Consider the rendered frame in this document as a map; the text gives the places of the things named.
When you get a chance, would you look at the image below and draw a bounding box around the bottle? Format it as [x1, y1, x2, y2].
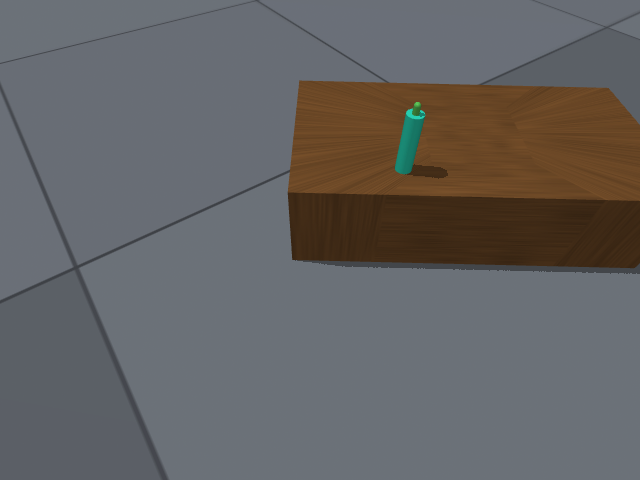
[395, 102, 425, 174]

